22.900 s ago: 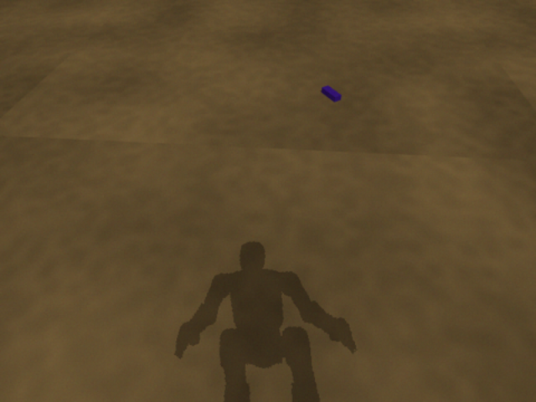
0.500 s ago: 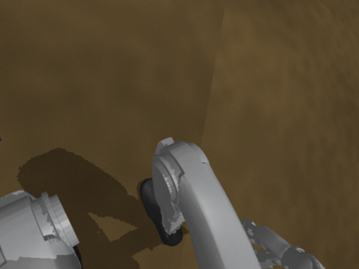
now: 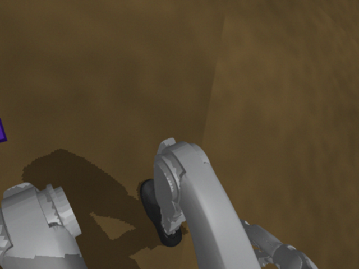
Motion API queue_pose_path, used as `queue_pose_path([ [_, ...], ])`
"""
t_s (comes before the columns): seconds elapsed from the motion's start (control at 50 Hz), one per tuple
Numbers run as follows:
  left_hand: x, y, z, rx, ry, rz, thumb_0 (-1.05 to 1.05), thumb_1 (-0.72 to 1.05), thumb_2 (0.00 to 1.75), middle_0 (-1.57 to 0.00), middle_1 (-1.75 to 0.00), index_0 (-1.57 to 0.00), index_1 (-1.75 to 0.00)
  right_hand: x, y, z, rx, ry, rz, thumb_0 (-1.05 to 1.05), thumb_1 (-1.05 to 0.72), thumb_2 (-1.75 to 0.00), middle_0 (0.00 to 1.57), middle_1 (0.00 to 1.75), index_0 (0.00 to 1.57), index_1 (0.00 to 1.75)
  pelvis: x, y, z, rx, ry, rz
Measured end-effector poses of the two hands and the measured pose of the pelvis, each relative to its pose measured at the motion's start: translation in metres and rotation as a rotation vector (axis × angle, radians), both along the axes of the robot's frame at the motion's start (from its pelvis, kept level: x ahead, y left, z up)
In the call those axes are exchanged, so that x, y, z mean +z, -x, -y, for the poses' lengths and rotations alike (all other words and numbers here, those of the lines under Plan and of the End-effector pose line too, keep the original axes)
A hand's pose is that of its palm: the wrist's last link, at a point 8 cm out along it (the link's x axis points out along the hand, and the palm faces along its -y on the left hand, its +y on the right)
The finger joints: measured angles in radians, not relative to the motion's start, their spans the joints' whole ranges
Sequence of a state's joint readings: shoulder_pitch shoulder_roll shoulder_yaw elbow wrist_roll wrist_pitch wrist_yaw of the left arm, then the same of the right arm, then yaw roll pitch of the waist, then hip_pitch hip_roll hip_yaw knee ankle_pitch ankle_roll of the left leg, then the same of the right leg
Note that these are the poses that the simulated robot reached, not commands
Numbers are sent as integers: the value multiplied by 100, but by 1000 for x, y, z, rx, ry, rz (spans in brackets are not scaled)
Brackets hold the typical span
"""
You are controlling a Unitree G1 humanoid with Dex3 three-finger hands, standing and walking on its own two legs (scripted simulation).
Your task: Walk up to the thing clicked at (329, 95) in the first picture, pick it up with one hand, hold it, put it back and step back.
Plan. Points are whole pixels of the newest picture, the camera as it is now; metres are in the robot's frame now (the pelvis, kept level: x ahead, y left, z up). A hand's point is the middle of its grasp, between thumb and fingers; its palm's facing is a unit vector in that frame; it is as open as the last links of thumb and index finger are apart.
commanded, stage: close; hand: left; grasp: from above
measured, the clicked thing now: out of the picture +0.44 +0.31 -0.29
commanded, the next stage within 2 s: settle in 0.96 s
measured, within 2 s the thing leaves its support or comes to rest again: leaves its support in 1.40 s
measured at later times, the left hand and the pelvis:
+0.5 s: hand out of the picture +0.41 +0.32 -0.26, palm faces -0.50 -0.13 -0.86, open 8.6 cm; pelvis +0.00 +0.00 -0.01, yaw +0 degrees
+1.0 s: hand out of the picture +0.42 +0.31 -0.26, palm faces -0.44 -0.11 -0.89, open 8.2 cm; pelvis +0.00 +0.00 +0.00, yaw +0 degrees
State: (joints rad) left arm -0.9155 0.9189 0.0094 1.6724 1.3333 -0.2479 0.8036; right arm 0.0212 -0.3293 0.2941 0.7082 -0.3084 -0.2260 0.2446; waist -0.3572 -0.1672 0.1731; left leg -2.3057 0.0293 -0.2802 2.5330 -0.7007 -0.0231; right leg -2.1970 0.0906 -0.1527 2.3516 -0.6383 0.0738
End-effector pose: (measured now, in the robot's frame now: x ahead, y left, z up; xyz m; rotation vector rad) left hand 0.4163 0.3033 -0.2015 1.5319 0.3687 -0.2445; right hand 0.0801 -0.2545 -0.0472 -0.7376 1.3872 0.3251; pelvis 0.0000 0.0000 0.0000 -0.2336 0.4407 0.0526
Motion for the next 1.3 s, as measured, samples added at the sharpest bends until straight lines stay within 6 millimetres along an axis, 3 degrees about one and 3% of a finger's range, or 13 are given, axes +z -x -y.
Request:
queue_pose_path([
  [0.16, -6, -15, -21, 209, 3, -87, -1, 11, 47, -52, -58, -54, -54, 12, -1, 8, -28, 24, 8, 0, -89, -89, 20, 29, 20, 30, -1, -5, -4, 2, 14, -36],
  [0.28, -2, -21, -27, 185, 33, -135, 0, 14, 40, -56, -59, -59, -54, 3, 7, 1, -31, -5, -34, 0, -90, -89, 20, 29, 20, 30, -3, -7, -4, 12, 13, -22],
  [0.5, 1, -8, -18, 70, 77, -140, 0, 31, 40, -62, -54, -67, -49, -15, 7, -15, -10, -51, -19, 0, -90, -89, 21, 29, 20, 30, -7, -2, -1, 6, 7, 13],
  [0.66, 0, -3, -11, 15, 47, -74, 0, 34, 31, -70, -45, -71, -39, -7, 5, -10, 1, -3, -11, 0, -90, -89, 21, 29, 20, 30, -3, -2, -2, 1, 9, 2],
  [0.88, -2, -10, -9, 72, 28, -62, 0, 32, 18, -81, -36, -82, -29, 8, 2, 1, -1, 15, 5, 0, -90, -89, 21, 29, 20, 30, -3, -4, -5, 4, 15, -12],
  [1.3, 2, -19, -13, 110, 57, -104, 0, 30, 15, -87, -29, -90, -23, -6, 21, -6, -57, -27, -21, 0, -91, -90, 21, 29, 20, 30, -6, -4, -1, 6, 0, -14],
])
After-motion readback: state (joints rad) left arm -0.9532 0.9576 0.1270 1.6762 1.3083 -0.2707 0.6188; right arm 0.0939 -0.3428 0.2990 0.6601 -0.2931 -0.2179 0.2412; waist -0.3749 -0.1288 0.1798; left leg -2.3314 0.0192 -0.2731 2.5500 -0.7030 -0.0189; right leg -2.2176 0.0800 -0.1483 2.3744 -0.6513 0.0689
